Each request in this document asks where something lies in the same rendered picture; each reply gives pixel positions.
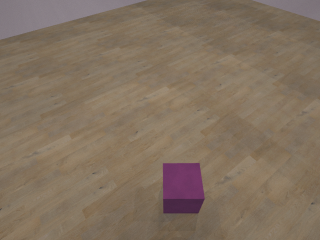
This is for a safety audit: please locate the carton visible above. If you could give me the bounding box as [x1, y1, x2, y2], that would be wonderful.
[163, 163, 205, 214]

